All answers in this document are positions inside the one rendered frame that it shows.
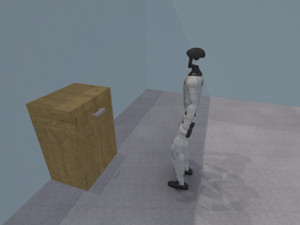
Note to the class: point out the left robot upper arm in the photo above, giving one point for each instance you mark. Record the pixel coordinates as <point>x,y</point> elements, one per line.
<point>192,90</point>

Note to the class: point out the cabinet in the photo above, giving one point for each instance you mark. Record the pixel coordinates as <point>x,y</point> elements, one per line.
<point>74,159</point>

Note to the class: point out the drawer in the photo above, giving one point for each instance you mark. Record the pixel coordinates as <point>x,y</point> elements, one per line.
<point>84,118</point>

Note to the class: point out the robot left forearm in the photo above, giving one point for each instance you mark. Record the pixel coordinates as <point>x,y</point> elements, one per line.
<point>187,121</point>

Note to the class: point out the left robot thigh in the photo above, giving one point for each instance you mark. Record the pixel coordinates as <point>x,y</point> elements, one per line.
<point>174,151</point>

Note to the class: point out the robot torso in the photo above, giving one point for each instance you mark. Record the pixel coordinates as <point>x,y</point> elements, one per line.
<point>186,100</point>

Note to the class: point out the robot left hand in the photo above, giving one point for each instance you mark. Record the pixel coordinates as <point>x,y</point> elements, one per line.
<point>178,142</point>

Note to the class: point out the handle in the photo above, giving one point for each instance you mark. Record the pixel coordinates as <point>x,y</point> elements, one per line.
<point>97,114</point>

